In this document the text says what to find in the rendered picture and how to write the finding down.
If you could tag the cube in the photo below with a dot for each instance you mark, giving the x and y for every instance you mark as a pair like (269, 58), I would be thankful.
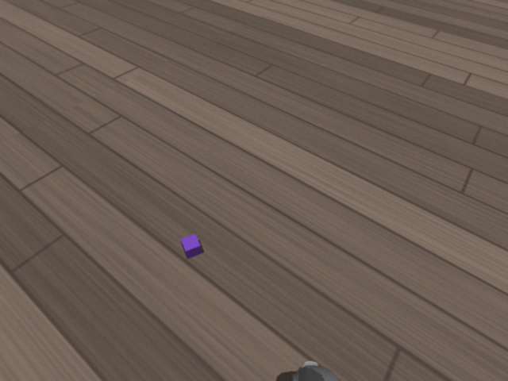
(191, 246)

